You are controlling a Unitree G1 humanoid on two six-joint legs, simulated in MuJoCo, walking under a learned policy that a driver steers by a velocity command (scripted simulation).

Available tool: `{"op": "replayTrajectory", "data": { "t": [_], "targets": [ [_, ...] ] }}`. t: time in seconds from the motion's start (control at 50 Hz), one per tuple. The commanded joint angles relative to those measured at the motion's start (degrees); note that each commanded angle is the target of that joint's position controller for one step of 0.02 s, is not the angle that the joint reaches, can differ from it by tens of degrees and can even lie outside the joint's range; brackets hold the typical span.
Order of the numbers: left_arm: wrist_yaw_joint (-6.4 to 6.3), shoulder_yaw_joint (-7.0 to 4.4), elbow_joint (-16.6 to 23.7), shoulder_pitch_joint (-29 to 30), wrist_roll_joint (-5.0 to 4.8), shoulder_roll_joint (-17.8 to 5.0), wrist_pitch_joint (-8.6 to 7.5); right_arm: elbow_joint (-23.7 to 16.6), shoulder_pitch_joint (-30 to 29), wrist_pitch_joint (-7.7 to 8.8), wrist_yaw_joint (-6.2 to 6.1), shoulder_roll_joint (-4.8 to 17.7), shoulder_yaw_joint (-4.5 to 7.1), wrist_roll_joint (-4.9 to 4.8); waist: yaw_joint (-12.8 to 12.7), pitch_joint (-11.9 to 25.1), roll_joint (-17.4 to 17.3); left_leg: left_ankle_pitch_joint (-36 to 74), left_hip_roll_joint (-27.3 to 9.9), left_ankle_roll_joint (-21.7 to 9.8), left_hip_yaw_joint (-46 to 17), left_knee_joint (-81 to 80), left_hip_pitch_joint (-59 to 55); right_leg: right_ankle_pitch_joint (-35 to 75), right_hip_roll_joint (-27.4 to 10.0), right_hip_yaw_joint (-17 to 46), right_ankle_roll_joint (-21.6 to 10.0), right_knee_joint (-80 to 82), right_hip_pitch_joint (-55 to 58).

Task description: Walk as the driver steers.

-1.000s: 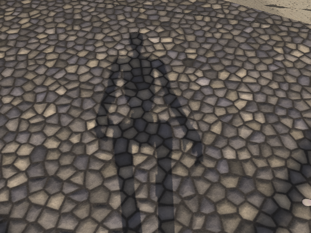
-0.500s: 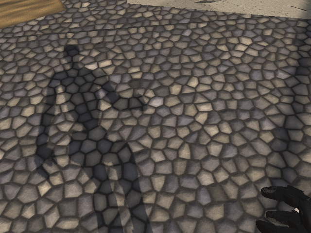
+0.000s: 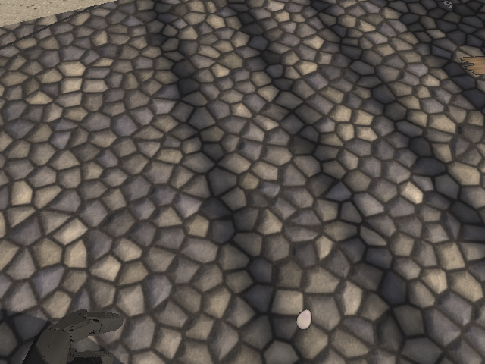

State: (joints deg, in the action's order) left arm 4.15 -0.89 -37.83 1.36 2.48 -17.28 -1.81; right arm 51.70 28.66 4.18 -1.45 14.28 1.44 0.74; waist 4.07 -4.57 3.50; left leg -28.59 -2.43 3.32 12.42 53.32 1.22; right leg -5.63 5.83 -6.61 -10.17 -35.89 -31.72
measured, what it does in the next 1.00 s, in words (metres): walks ahead: left foot, then right foot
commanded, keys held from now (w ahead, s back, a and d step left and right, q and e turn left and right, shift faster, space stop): e+shift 0.20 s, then shift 0.28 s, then q+shift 0.44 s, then w+q+shift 0.08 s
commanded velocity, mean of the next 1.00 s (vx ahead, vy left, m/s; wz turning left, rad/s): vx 0.11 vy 0.00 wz -0.12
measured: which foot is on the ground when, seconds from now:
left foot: up 0.00-0.50, down 0.52-0.98, up 1.00-1.00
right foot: down 0.00-0.52, up 0.54-0.96, down 0.98-1.00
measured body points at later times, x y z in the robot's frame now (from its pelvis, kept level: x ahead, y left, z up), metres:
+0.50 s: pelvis +0.17 +0.06 +0.03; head +0.20 +0.05 +0.48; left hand +0.35 +0.31 -0.08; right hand +0.24 -0.25 -0.06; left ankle +0.25 +0.15 -0.69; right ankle +0.13 -0.01 -0.70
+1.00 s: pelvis +0.19 +0.06 +0.04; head +0.23 +0.05 +0.49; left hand +0.37 +0.32 -0.06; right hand +0.25 -0.25 -0.07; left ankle +0.25 +0.15 -0.69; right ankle +0.19 -0.05 -0.70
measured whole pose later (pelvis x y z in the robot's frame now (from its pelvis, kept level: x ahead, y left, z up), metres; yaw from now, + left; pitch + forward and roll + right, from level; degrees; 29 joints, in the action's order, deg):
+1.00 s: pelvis +0.19 +0.06 +0.04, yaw -2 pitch +2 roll +0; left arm -2.4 -0.9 -41.5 -7.8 0.3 -18.0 0.2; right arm 41.8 16.2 -4.4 0.8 19.0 6.3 0.7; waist 1.9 -2.7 -0.4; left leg -15.4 11.1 -0.8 -19.2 29.6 19.7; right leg -20.1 5.4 7.4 -1.2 -27.5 -14.6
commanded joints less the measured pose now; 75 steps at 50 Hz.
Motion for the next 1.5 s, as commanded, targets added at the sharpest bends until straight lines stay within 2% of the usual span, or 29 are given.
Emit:
{"op": "replayTrajectory", "data": {
  "t": [0.02,0.04,0.06,0.08,0.12,0.2,0.3,0.42,0.48,0.5,0.52,0.54,0.56,0.58,0.64,0.76,0.84,0.92,0.96,0.98,1.0,1.02,1.04,1.08,1.14,1.28,1.42,1.46,1.5],
  "targets": [
    [-3.12,-6.76,-1.25,-26.61,-1.39,-16.55,1.60,-10.83,-1.97,0.15,-0.13,10.34,1.89,-0.10,-13.14,33.62,-2.27,-5.68,2.25,1.74,-14.00,48.32,42.95,60.60,-25.72,37.69,-19.70,0.74,63.56],
    [-4.23,-6.62,0.36,-20.82,-2.18,-15.07,2.35,-12.25,-5.46,0.01,-0.13,10.75,1.43,0.00,-10.45,27.64,-6.18,0.61,-0.25,0.92,-16.53,41.92,42.65,43.97,-23.47,38.29,-17.69,7.84,53.86],
    [-4.62,-5.80,0.58,-15.82,-2.49,-11.76,2.72,-12.36,-7.58,-0.38,-0.06,10.48,1.43,0.57,-7.33,17.58,-8.37,2.51,-2.05,0.88,-16.12,35.10,41.41,33.73,-20.36,35.29,-15.20,12.99,41.33],
    [-4.89,-4.98,0.33,-13.31,-2.61,-9.39,2.73,-12.50,-8.25,-1.35,-0.19,10.05,1.39,1.57,-4.21,10.98,-9.65,2.22,-3.00,1.32,-16.05,30.12,39.37,31.22,-17.22,32.68,-12.96,15.75,32.12],
    [-4.71,-4.30,0.07,-12.42,-2.72,-7.58,2.13,-12.59,-7.01,-4.25,-0.71,9.39,1.48,2.89,-1.34,6.77,-9.76,2.28,-4.34,2.42,-15.89,21.41,32.14,34.76,-13.45,28.59,-10.04,16.83,19.06],
    [-4.43,-5.53,-0.78,-13.85,-1.71,-9.62,1.42,-14.94,-10.89,-5.46,-0.57,6.89,1.16,1.89,-1.83,11.11,-6.13,9.95,-2.94,2.51,-15.29,12.06,28.77,37.76,-8.29,26.80,-6.30,13.88,15.06],
    [-4.94,-5.14,-1.95,-18.57,-2.04,-7.74,2.49,-17.00,-17.87,-6.30,-0.78,6.87,1.08,1.32,-5.25,10.39,-0.70,17.15,-1.32,0.27,-16.29,4.05,32.57,27.85,-7.53,29.66,-0.17,13.04,20.32],
    [-5.35,-4.84,-3.03,-21.79,-0.86,-7.51,3.04,-17.83,-22.28,-5.61,-0.57,7.78,0.79,0.06,-7.55,7.98,1.95,10.25,1.79,-2.37,-16.84,-6.65,30.38,33.35,-10.61,34.23,-1.11,9.61,27.67],
    [-5.38,-4.54,-2.91,-19.43,-0.95,-7.74,3.28,-16.84,-19.27,-4.87,-0.59,7.87,0.70,-0.62,-5.50,7.26,2.74,9.48,3.46,-4.03,-16.65,-18.41,20.06,31.68,-9.98,36.10,-0.02,8.29,25.30],
    [-5.61,-3.96,-2.93,-17.51,-1.58,-6.85,3.26,-15.46,-15.88,-4.55,-0.65,7.15,0.56,-0.33,-3.03,7.24,1.90,15.79,2.78,-4.86,-16.03,-27.76,13.89,26.30,-8.91,34.79,1.87,7.24,23.40],
    [-5.88,-2.78,-3.07,-17.82,-2.02,-4.13,2.87,-14.71,-14.97,-4.06,-0.91,6.47,0.13,0.31,-2.82,8.31,-0.98,25.23,-1.27,-5.89,-19.63,-35.24,5.38,15.02,-7.00,32.42,5.03,6.00,19.38],
    [-5.98,-1.41,-3.62,-23.77,-1.24,0.17,2.56,-15.54,-17.37,-3.83,-1.23,8.15,-0.44,0.86,-6.66,10.87,-13.33,42.93,-14.04,-8.69,-33.33,-36.25,-1.20,-13.17,-2.14,24.49,8.21,-1.07,15.13],
    [-6.21,-2.77,-5.10,-24.70,-1.59,-4.93,3.66,-14.57,-16.79,-4.58,-0.79,8.85,-0.46,0.59,-6.53,10.45,-15.57,52.29,-17.38,-16.95,-39.71,-34.14,4.46,-26.13,1.95,17.46,8.96,-0.28,16.12],
    [-6.32,-3.19,-5.12,-21.43,-0.75,-6.94,4.04,-14.03,-15.55,-4.77,0.02,8.97,-0.09,0.24,-5.30,7.30,-13.29,50.03,-15.61,-18.39,-40.82,-34.56,5.19,-25.84,0.06,15.49,9.23,-2.93,14.22],
    [-5.51,-3.57,-3.98,-15.89,-0.96,-7.57,4.34,-13.15,-13.39,-5.61,0.86,14.60,2.87,-0.52,-4.50,4.24,-11.94,37.50,-8.86,-14.45,-39.09,-34.43,4.63,-23.73,0.66,12.32,11.36,-13.71,6.18],
    [-5.80,-2.32,-2.12,-11.09,-1.50,-4.68,4.40,-13.62,-12.76,-6.45,1.68,12.88,4.81,-0.73,-3.87,7.67,-11.42,31.40,-3.15,-13.38,-39.54,-34.62,4.52,-19.82,-0.43,11.90,13.43,-16.43,3.41],
    [-6.06,-1.81,-0.93,-8.19,-2.01,-4.91,3.52,-13.35,-10.84,-7.06,1.66,13.75,6.07,-0.20,-2.23,8.73,-12.18,25.57,-2.87,-13.74,-44.96,-35.10,3.97,-19.41,-0.09,13.15,12.57,-10.16,4.25],
    [-6.37,-1.54,-0.83,-9.47,-2.39,-5.60,2.20,-13.93,-13.10,-7.56,2.07,14.31,6.85,0.20,-2.79,8.85,-13.13,23.70,-1.61,-11.99,-48.47,-35.24,8.74,-17.56,1.22,13.63,10.77,-1.62,12.00],
    [-6.37,-1.50,-2.11,-15.22,-2.25,-5.64,1.50,-14.80,-17.27,-8.00,2.48,14.16,7.10,0.19,-6.92,9.90,-12.20,-5.55,2.57,-9.19,-48.02,-37.36,21.60,-17.72,1.34,12.87,9.11,9.18,27.90],
    [-6.97,-2.14,-3.22,-20.18,-2.06,-7.63,1.32,-15.96,-20.78,-7.91,2.41,12.83,6.77,0.10,-10.71,7.17,-10.86,-12.85,7.46,-4.61,-43.34,-36.08,33.80,-18.12,-1.20,13.17,8.02,18.30,39.20],
    [-7.81,-3.31,-3.00,-19.80,-2.37,-12.67,1.05,-15.03,-15.76,-7.60,1.87,7.39,5.70,-0.46,-8.57,8.27,4.56,-13.80,12.88,-3.37,-32.35,-14.63,39.38,-29.26,-16.18,26.60,7.39,23.42,42.90],
    [-7.61,-4.17,-0.96,-13.72,-0.21,-17.57,0.85,-17.38,-18.52,-6.99,1.75,7.75,5.16,-0.26,-7.49,4.95,10.73,-0.91,14.45,-2.36,-24.51,-2.68,45.25,-40.72,-28.15,46.43,2.94,31.28,33.08],
    [-7.31,-3.50,-0.71,-9.54,0.04,-13.42,0.79,-16.62,-19.91,-6.82,2.16,13.15,6.18,0.78,-4.62,2.38,2.39,7.61,7.48,-2.33,-24.14,3.64,43.26,-39.27,-26.04,40.43,2.73,29.69,27.02],
    [-6.57,-2.00,0.41,-6.54,-0.41,-8.76,-0.03,-15.12,-16.16,-6.85,4.05,12.13,6.00,0.91,-2.10,3.41,3.05,13.49,6.99,-2.11,-21.39,11.80,42.05,-32.74,-20.25,29.71,4.58,28.65,25.16],
    [-5.89,-2.02,-0.36,-10.89,-0.68,-8.85,-1.39,-15.30,-16.34,-7.25,5.92,11.12,5.32,1.24,-3.26,1.05,3.58,17.60,3.80,-1.68,-17.67,18.18,45.41,-30.14,-18.15,21.14,4.90,29.51,24.37],
    [-4.89,-3.17,-3.87,-22.44,-0.47,-9.43,-3.50,-17.85,-25.64,-6.94,7.08,10.11,4.41,1.23,-8.64,-1.72,2.22,22.00,0.03,-1.20,-16.42,14.59,54.70,-23.72,-21.14,12.33,4.89,30.01,34.13],
    [-5.08,-3.00,-8.30,-28.58,0.24,-6.70,-4.39,-21.50,-35.62,-5.70,8.60,7.40,2.51,1.31,-10.67,-7.11,1.39,19.46,-3.10,-6.39,-9.82,5.18,57.42,-12.54,-23.01,0.37,5.12,31.64,40.44],
    [-5.23,-2.88,-10.09,-30.36,0.60,-6.50,-4.38,-23.17,-38.81,-5.44,8.63,5.99,1.41,1.16,-10.71,-7.92,1.11,16.25,-2.51,-8.99,-5.86,0.49,54.78,0.49,-22.65,-4.08,5.34,30.18,42.11],
    [-5.50,-2.83,-10.53,-28.24,0.44,-7.77,-4.08,-22.86,-35.83,-5.26,7.87,4.98,0.67,0.94,-6.79,-4.28,1.60,12.84,2.24,-12.82,-0.44,-6.49,40.41,37.21,-21.14,-10.52,6.64,22.79,39.77]
  ]
}}
Next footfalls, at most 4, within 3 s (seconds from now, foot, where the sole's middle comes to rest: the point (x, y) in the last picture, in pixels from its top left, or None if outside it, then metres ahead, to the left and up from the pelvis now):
0.52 left None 0.29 0.13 -0.74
0.98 right None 0.23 -0.04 -0.74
1.56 left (111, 323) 0.53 0.31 -0.74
2.00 right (62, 187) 0.97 0.50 -0.74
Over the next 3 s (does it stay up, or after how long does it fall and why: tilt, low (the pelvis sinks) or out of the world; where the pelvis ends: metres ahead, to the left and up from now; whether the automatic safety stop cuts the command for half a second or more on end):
stays up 1.30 1.10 0.02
